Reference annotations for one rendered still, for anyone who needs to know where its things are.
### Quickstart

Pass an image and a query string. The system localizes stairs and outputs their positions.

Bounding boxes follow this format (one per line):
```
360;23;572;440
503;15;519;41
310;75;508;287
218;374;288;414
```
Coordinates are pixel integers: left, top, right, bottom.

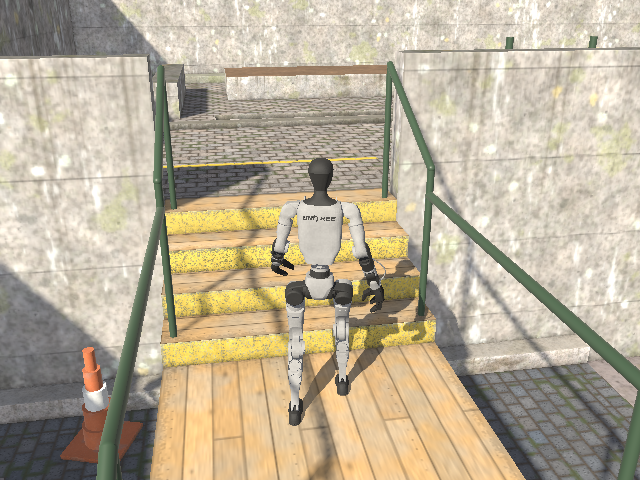
160;200;436;368

